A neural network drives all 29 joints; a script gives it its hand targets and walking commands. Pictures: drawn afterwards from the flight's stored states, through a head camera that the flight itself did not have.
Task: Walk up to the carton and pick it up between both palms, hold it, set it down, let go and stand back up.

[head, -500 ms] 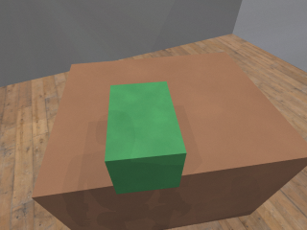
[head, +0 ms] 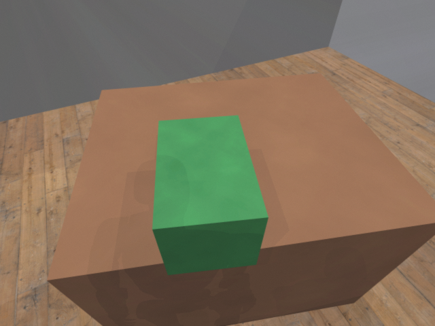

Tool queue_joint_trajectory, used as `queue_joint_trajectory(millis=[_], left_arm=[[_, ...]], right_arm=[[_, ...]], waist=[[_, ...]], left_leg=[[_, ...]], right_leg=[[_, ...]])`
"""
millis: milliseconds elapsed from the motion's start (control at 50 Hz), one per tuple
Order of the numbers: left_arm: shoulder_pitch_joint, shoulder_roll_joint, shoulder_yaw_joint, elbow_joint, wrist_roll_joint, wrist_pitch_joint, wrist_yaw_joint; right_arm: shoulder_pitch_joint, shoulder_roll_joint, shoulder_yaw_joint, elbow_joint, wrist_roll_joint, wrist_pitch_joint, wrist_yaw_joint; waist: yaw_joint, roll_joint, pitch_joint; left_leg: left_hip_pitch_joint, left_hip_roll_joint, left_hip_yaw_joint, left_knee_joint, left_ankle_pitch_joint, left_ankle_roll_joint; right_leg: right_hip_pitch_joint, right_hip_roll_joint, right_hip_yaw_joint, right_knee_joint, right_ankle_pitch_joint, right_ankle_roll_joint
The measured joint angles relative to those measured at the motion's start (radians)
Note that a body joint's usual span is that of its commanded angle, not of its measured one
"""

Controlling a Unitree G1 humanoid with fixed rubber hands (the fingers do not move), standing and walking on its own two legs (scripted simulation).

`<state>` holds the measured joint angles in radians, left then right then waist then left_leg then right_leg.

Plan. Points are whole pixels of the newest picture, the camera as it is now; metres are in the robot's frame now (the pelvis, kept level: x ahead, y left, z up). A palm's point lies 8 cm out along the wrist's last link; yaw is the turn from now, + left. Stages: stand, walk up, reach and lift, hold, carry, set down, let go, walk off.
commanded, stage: stand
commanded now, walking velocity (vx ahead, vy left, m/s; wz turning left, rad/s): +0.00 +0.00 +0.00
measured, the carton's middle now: (205, 189) +0.43 +0.03 -0.01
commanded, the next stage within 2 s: none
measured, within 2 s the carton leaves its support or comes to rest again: neither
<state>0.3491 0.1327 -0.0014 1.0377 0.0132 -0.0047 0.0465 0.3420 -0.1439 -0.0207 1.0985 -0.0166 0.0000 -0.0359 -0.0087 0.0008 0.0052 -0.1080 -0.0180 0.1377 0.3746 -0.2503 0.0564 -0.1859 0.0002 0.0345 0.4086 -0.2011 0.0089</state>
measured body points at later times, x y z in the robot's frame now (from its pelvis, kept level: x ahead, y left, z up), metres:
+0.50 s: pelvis +0.01 +0.01 +0.00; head +0.01 +0.02 +0.45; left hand -0.02 +0.22 -0.17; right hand -0.04 -0.19 -0.16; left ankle -0.02 +0.08 -0.74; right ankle +0.01 -0.13 -0.74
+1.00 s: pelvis +0.01 +0.02 +0.00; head +0.01 +0.02 +0.45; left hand -0.03 +0.22 -0.17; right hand -0.06 -0.18 -0.16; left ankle -0.02 +0.08 -0.74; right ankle +0.01 -0.13 -0.74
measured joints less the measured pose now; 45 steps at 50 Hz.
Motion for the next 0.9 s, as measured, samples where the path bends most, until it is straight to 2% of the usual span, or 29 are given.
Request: queue_joint_trajectory(millis=[380, 900], left_arm=[[-0.009, -0.022, -0.013, 0.088, -0.004, 0.002, 0.004], [-0.029, -0.033, -0.023, 0.152, -0.01, 0.012, 0.012]], right_arm=[[0.021, 0.027, 0.017, 0.043, 0.002, -0.01, -0.006], [0.048, 0.05, 0.027, 0.061, 0.004, -0.018, -0.016]], waist=[[-0.001, -0.003, 0.004], [-0.002, -0.015, 0.031]], left_leg=[[0.005, -0.013, 0.003, -0.003, -0.006, 0.014], [0.018, -0.039, 0.008, -0.003, -0.014, 0.033]], right_leg=[[0.005, -0.012, 0.005, -0.001, -0.006, 0.015], [0.003, -0.037, 0.012, 0.03, -0.029, 0.035]])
